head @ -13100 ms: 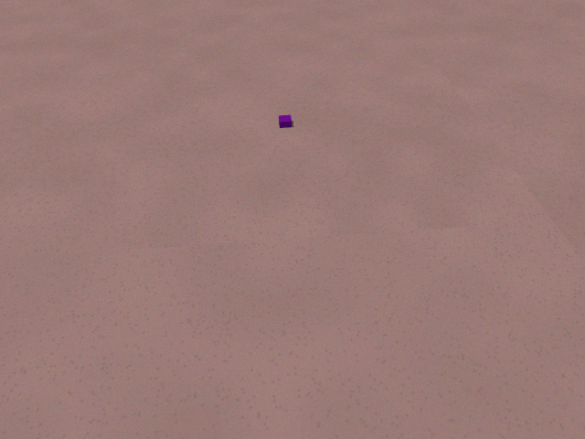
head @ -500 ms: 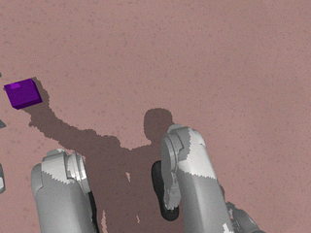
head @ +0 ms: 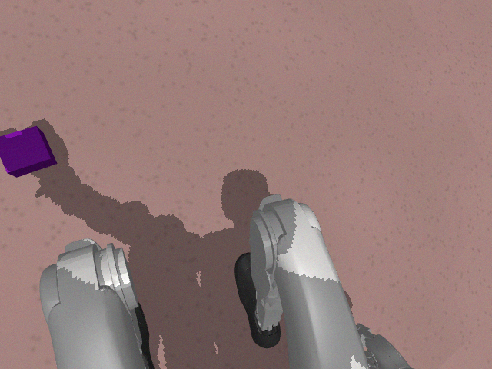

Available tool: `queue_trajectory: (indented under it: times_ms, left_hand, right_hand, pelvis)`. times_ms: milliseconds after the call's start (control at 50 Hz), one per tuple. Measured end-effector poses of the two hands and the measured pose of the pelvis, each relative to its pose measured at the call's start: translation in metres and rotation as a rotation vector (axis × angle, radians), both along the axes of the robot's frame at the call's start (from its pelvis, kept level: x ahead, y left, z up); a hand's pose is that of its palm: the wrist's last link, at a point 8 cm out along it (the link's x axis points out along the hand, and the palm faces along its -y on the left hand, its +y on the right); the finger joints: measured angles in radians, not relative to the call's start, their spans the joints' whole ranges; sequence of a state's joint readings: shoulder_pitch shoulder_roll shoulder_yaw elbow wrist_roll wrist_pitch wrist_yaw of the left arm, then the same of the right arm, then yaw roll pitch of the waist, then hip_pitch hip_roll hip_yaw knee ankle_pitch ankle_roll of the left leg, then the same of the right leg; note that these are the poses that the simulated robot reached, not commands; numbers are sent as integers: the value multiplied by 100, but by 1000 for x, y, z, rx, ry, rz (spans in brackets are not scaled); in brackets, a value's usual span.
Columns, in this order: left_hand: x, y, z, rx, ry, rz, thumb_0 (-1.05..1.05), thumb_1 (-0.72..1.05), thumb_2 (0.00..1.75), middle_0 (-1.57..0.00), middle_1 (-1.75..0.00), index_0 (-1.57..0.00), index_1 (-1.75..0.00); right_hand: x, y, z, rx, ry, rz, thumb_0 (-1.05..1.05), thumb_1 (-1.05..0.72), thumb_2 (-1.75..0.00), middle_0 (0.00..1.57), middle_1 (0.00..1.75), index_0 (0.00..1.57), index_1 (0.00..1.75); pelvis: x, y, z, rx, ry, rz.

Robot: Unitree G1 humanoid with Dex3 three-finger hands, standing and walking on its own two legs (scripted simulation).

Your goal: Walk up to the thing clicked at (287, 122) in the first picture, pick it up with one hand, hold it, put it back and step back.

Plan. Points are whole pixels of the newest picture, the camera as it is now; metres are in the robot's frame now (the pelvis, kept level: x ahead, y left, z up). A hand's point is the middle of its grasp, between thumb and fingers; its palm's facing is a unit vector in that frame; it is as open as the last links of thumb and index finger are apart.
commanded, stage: rise first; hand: left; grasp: from above
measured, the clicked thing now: (26, 151) +0.50 +0.30 -0.29
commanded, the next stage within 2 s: approach in 0.62 s
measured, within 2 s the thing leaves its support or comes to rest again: neither
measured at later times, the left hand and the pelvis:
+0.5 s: hand out of the picture +0.45 +0.34 -0.16, palm faces -0.43 -0.13 -0.89, open 12.9 cm; pelvis +0.00 +0.00 +0.01, yaw +0 degrees
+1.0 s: hand out of the picture +0.48 +0.30 -0.17, palm faces -0.40 -0.10 -0.91, open 12.9 cm; pelvis +0.00 +0.00 +0.00, yaw +0 degrees
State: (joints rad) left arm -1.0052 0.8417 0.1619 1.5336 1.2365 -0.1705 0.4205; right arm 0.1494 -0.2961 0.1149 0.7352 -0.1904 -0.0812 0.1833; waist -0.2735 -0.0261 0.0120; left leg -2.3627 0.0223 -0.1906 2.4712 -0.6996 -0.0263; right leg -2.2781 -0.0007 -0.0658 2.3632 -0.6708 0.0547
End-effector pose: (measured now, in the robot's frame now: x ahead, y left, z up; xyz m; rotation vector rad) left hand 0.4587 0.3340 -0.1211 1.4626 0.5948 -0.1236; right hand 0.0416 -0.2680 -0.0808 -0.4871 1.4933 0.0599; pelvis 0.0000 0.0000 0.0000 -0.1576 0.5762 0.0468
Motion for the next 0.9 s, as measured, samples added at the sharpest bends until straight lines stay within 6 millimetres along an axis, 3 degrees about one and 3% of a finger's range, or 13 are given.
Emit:
queue_trajectory:
  times_ms: [580, 800, 900]
  left_hand:
    - [-2, 4, 15, 4, 4, -4, 0, -30, 80, -30, -80, -30, -80]
    - [-4, -1, 13, -5, 26, -17, 0, -28, 79, -32, -77, -31, -78]
    - [4, -11, 11, -1, 10, -58, 0, -30, 80, -31, -78, -31, -79]
  right_hand:
    - [7, 1, 6, -3, -40, -10, 0, -90, -89, 20, 30, 20, 30]
    - [3, 2, 6, -3, -30, -9, 0, -90, -89, 20, 30, 20, 30]
    - [-1, 2, 7, -9, -27, -7, 0, -89, -89, 20, 30, 20, 30]
  pelvis:
    - [-2, 1, 6, 0, 5, 9]
    - [-3, 0, 7, 2, 3, 8]
    - [-4, 0, 6, 2, 4, 7]
